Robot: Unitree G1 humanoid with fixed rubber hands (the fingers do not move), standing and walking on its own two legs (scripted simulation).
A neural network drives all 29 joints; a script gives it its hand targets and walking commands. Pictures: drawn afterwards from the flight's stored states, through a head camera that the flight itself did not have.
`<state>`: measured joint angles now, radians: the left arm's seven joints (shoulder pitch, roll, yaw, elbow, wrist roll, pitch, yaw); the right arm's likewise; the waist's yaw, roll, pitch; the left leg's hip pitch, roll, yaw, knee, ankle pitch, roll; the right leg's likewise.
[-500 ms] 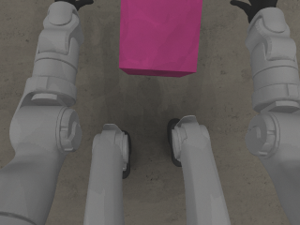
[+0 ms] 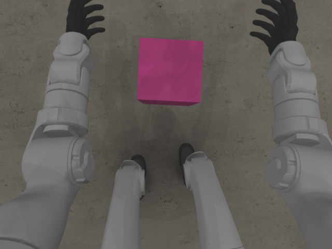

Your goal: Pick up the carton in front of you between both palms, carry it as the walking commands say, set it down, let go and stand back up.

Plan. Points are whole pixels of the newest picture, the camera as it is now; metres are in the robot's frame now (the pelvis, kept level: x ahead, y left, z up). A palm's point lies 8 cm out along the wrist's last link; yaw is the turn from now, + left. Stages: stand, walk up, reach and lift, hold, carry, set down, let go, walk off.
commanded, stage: let go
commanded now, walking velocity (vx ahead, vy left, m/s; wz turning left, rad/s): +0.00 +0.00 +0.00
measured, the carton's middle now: (168, 77) +0.52 -0.05 -0.49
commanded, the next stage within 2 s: stand in 1.34 s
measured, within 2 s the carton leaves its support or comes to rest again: neither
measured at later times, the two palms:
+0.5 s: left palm (34, 96) +0.41 +0.17 +0.01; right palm out of the picture +0.38 -0.27 +0.02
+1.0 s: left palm out of the picture +0.27 +0.25 +0.09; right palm out of the picture +0.25 -0.22 +0.10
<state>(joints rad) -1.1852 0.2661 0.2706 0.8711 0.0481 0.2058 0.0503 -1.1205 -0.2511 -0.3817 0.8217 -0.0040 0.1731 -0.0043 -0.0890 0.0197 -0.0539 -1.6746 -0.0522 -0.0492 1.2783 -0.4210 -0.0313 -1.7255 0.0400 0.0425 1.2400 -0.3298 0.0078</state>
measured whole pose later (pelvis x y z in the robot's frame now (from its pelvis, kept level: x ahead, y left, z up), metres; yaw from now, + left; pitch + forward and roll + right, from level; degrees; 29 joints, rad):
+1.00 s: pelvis +0.10 +0.02 +0.16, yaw -2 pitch +1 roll -1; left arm 0.22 0.22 0.05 0.46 0.01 0.05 -0.05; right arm 0.26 -0.20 -0.06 0.43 -0.01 0.06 0.08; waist -0.01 0.00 0.03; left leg -0.15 -0.03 -0.05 0.43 -0.30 0.02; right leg -0.20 0.01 0.06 0.41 -0.23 0.02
